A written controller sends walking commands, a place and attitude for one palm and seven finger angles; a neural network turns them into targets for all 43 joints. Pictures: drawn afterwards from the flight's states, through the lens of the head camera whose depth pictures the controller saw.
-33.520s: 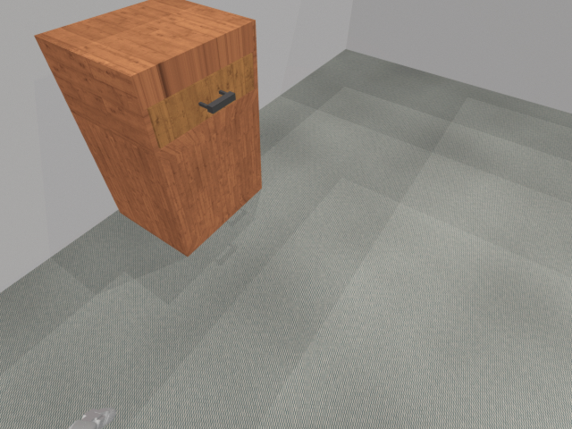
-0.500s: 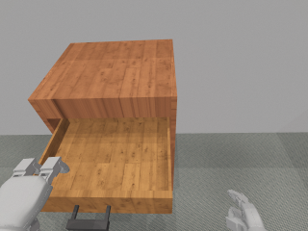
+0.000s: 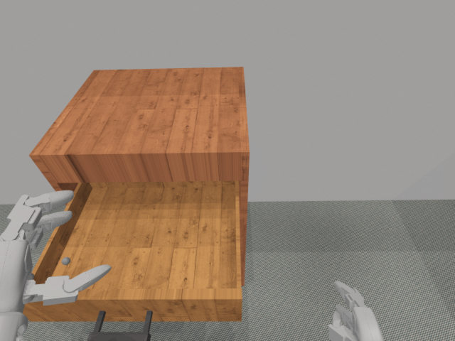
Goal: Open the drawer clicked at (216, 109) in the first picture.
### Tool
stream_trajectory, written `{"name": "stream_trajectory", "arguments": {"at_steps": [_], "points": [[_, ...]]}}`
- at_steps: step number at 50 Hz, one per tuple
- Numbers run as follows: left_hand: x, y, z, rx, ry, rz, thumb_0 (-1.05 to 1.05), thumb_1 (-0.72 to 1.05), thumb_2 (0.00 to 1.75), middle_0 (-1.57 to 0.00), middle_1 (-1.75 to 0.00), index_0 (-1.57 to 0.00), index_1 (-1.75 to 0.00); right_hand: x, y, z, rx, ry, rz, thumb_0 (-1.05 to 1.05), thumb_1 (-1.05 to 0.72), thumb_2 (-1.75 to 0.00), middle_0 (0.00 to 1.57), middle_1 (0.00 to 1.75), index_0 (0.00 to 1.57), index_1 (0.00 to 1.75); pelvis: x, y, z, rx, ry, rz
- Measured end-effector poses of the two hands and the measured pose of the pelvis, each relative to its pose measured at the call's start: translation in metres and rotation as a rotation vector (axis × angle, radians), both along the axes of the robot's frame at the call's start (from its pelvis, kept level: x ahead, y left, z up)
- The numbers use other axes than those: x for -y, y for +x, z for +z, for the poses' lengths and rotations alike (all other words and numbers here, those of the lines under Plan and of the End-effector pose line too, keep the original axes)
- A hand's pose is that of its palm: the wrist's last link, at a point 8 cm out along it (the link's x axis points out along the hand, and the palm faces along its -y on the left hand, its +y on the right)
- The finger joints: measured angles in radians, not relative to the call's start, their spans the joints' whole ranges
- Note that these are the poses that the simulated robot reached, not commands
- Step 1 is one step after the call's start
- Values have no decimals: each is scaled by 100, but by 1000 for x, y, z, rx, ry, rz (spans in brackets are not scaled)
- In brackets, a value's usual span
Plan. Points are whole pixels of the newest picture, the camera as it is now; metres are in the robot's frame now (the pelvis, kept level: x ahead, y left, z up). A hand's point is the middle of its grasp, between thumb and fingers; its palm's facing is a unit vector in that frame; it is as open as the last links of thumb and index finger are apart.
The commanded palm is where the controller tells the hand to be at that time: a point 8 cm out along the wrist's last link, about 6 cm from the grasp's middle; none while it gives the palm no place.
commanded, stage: draw the hand back to the body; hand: left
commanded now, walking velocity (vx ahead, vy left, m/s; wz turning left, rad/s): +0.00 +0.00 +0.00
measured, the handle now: (122, 328) +0.17 +0.24 -0.14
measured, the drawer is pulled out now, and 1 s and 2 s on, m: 0.30 0.30 0.30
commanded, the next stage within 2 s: step back with the hand held close in 0.54 s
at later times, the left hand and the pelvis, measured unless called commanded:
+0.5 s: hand (86, 251) +0.19 +0.21 +0.16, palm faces +0.34 -0.84 -0.41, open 7.7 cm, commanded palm +0.14 +0.25 +0.18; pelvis +0.01 -0.03 +0.00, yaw +0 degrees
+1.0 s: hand (94, 265) +0.18 +0.20 +0.13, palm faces +0.22 -0.86 -0.45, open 7.4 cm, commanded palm +0.11 +0.26 +0.18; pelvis -0.02 -0.02 +0.00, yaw -1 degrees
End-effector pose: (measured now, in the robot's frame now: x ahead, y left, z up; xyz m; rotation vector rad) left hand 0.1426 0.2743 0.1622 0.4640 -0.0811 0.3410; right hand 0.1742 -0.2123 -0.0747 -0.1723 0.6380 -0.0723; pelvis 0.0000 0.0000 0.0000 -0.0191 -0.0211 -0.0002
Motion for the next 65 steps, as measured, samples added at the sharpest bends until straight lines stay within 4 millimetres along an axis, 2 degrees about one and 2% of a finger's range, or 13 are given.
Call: {"name": "stream_trajectory", "arguments": {"at_steps": [5, 15, 22, 33, 35, 39, 41, 46, 50, 55, 59, 62, 65], "points": [[9, -2, 1, -15, -7, -13, 0, 18, 59, -26, -76, -26, -77, 8, 4, 0, -10, -5, -3, 1, -90, -89, 20, 30, 20, 30, 5, 1, 1, -4, 3, -1], [16, 2, 22, 77, 25, 9, 1, 52, 74, -24, -54, -24, -54, 17, 15, 3, 10, -6, 17, 1, -90, -89, 20, 30, 20, 30, 17, 3, 3, 8, 8, 5], [25, 8, 15, 47, 2, -4, 1, 75, 84, -22, -39, -22, -40, 23, 18, 4, 10, 8, 12, 1, -90, -89, 20, 30, 20, 30, 24, 5, 4, 5, 11, -3], [32, 8, 15, 35, 8, -5, 2, 87, 89, -21, -31, -21, -32, 35, 13, 1, -10, 4, -4, 1, -90, -89, 20, 30, 20, 30, 31, 6, 4, 9, 12, -6], [30, 9, 22, 55, 46, -5, 2, 87, 89, -22, -31, -21, -31, 36, 12, 1, -13, -1, -4, 1, -90, -89, 20, 30, 20, 30, 32, 4, 4, 6, 8, -4], [25, 14, 36, 126, 125, -4, 2, 88, 89, -21, -30, -21, -31, 43, 4, 1, -49, -26, -17, 1, -90, -89, 20, 30, 20, 30, 33, -2, 3, -21, -1, -7], [26, 17, 28, 112, 111, -13, 2, 88, 90, -21, -30, -21, -31, 49, -3, 2, -70, -36, -44, 1, -90, -89, 20, 30, 21, 30, 32, -5, 3, -33, -2, -12], [30, 16, -7, -4, 28, -62, 2, 89, 90, -21, -30, -21, -31, 61, -24, 8, -104, -70, -125, 1, -90, -89, 20, 30, 21, 30, 25, -12, 2, -53, -2, -21], [29, 8, -11, -18, 23, -127, 2, 88, 90, -21, -30, -21, -31, 63, -41, 16, -110, -106, -158, 1, -90, -89, 20, 30, 20, 30, 20, -21, 0, -56, -3, -21], [17, -10, 15, 90, 113, -159, 2, 88, 90, -22, -30, -22, -31, 51, -56, 22, -84, -137, -143, 1, -90, -89, 20, 30, 20, 30, 12, -36, -2, -57, 6, -19], [9, -27, 29, 157, 150, -121, 2, 88, 90, -22, -30, -21, -31, 36, -64, 19, -38, -123, -118, 1, -90, -89, 20, 30, 20, 30, 7, -48, -4, -57, 13, -35], [7, -38, 28, 157, 120, -78, 2, 89, 90, -21, -30, -21, -31, 26, -74, 12, -21, -89, -107, 1, -90, -89, 20, 30, 20, 30, 6, -58, -4, -61, 10, -51], [12, -47, 17, 120, 73, -52, 2, 89, 90, -21, -30, -21, -31, 20, -89, 4, -28, -58, -96, 1, -90, -89, 20, 30, 21, 30, 9, -70, -5, -70, 14, -69]]}}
